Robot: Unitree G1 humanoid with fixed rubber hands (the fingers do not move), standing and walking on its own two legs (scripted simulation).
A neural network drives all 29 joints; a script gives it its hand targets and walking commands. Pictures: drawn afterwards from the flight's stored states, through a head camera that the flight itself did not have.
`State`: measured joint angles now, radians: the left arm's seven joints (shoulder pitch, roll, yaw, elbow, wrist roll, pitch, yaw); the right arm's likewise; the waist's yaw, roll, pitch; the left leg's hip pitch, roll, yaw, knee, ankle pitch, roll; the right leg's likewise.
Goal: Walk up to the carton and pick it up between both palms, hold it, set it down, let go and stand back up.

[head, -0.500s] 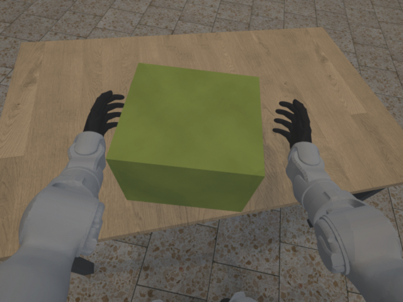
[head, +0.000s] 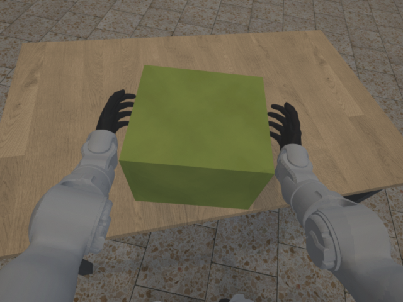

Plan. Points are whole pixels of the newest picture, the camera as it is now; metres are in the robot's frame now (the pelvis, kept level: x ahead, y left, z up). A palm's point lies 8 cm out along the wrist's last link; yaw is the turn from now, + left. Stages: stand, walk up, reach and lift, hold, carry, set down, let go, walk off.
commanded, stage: reach and lift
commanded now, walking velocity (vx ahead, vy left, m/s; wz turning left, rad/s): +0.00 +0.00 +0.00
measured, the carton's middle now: (198, 139) +0.49 -0.02 -0.01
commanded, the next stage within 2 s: none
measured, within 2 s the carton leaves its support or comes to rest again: leaves its support in 1.80 s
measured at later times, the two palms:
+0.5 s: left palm (111, 127) +0.49 +0.16 +0.05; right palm (289, 143) +0.42 -0.20 +0.05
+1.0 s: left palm (113, 129) +0.48 +0.15 +0.04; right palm (289, 150) +0.41 -0.20 +0.04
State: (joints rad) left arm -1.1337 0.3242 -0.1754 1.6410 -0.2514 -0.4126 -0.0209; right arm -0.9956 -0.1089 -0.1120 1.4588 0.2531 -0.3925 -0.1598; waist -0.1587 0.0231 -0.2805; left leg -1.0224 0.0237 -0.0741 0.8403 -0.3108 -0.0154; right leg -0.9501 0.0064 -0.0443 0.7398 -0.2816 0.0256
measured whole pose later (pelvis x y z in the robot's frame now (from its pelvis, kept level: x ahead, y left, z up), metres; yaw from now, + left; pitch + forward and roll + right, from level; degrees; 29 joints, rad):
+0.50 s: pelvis +0.00 +0.00 +0.00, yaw +0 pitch +28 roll -3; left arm -1.12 0.33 -0.10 1.63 -0.20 -0.42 -0.03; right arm -0.98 -0.09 -0.15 1.43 0.20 -0.40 -0.18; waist -0.16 0.02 -0.27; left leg -1.00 0.03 -0.07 0.82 -0.30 -0.02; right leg -0.94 0.01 -0.04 0.72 -0.27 0.02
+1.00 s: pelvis +0.01 +0.00 +0.03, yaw +0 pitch +23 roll -3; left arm -1.09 0.30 0.34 1.62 0.19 -0.53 -0.04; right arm -0.83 0.03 -0.65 1.20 -0.30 -0.53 -0.09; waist -0.13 0.01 -0.11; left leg -0.79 0.02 -0.05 0.63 -0.24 -0.01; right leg -0.72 -0.01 -0.03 0.52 -0.19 0.03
